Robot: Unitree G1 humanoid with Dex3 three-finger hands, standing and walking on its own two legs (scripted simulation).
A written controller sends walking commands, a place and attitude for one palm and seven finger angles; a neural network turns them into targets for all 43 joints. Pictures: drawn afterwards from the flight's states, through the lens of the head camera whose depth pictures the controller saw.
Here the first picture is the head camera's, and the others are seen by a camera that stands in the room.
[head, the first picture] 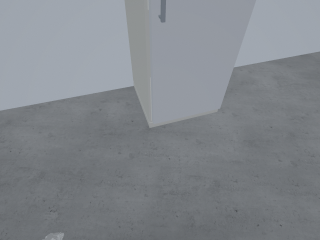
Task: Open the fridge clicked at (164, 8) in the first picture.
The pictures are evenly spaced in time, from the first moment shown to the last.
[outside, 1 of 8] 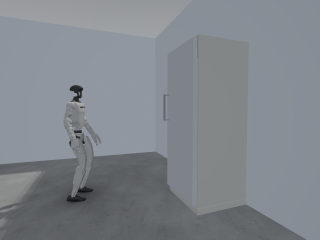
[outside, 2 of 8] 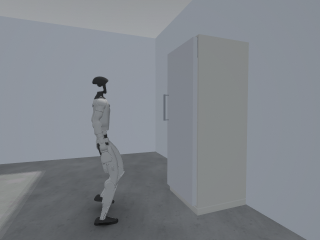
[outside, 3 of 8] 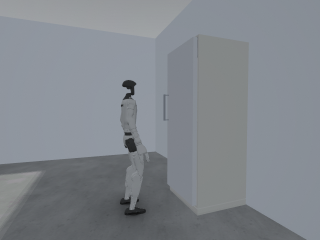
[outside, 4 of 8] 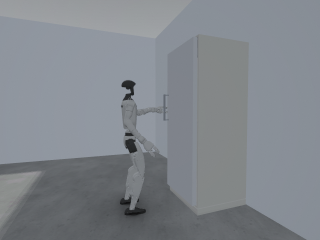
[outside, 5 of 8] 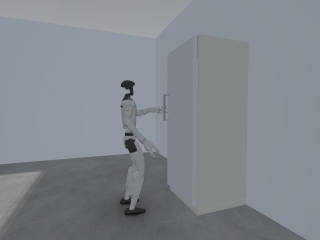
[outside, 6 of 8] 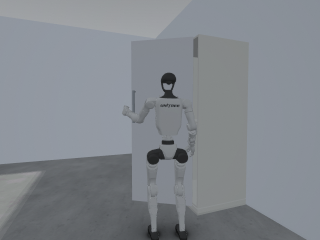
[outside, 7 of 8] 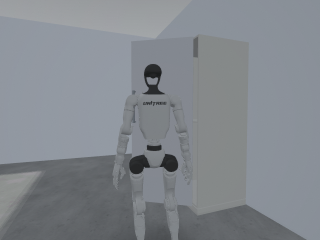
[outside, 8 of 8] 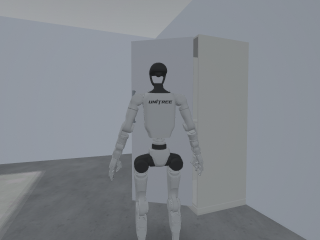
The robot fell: no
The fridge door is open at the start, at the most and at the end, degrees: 0 62 57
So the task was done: yes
